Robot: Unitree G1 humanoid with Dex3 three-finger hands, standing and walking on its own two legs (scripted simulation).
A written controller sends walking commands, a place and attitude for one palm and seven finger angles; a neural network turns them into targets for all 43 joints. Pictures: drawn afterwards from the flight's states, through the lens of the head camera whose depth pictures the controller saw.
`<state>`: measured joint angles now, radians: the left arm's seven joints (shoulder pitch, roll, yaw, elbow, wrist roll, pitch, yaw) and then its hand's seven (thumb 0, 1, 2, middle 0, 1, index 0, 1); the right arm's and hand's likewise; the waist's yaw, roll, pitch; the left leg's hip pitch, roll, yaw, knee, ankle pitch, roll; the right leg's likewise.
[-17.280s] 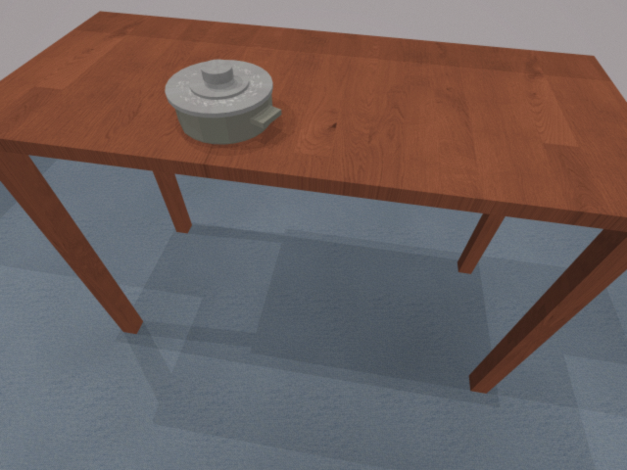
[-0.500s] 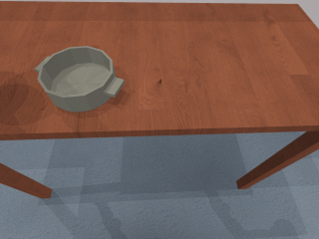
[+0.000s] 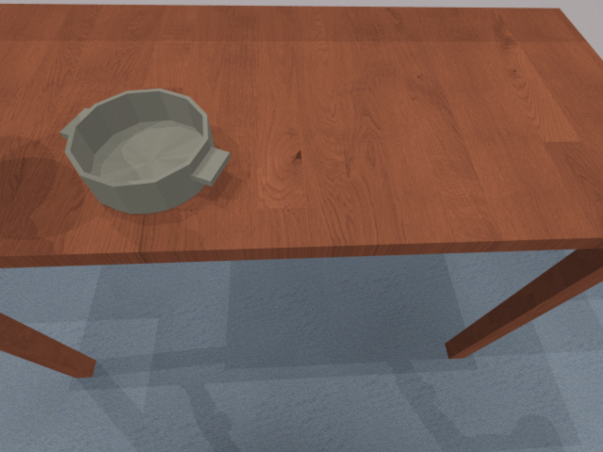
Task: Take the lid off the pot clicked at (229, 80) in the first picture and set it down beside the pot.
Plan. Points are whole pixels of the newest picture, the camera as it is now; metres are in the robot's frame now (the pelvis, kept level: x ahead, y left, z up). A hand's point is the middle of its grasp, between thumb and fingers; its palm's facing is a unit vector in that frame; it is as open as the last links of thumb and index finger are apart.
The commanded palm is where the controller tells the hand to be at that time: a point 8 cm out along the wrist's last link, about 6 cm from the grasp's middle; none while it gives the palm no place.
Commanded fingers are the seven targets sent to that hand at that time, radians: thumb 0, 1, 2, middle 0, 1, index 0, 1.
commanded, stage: lower the lid onto the table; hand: left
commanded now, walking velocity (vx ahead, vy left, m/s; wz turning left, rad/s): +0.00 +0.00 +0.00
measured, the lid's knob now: out of the picture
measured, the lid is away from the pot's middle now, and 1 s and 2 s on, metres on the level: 0.22 0.23 0.24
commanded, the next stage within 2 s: open the fingers wide in 1.84 s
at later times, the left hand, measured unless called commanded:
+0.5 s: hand out of the picture +0.47 +0.37 +0.24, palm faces -0.27 -0.30 -0.92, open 7.9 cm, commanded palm +0.50 +0.38 +0.31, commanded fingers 0.00 0.59 0.99 -0.77 -1.05 -0.82 -1.07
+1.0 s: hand out of the picture +0.47 +0.38 +0.20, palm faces -0.32 -0.32 -0.89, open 7.9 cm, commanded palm +0.51 +0.40 +0.27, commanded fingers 0.00 0.59 0.99 -0.77 -1.05 -0.82 -1.07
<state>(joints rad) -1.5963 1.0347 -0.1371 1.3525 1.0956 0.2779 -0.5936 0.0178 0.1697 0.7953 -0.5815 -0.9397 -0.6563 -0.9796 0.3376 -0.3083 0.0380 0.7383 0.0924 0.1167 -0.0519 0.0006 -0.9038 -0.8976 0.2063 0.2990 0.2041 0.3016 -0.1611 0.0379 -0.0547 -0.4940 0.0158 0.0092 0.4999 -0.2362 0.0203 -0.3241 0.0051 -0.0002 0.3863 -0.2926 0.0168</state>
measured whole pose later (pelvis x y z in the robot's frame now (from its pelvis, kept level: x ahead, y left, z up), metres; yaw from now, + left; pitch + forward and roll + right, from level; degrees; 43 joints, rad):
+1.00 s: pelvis +0.00 +0.01 -0.01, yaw -1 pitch +16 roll -2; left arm -1.49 1.06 -0.08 1.42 1.09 0.16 -0.54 0.02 0.17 0.79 -0.58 -0.94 -0.65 -0.98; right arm 0.36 -0.30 0.04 0.74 0.10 0.12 -0.07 0.00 -0.90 -0.90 0.21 0.30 0.21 0.30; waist -0.19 0.03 -0.07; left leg -0.59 0.02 0.01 0.60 -0.28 0.03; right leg -0.42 0.01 0.01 0.46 -0.32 0.03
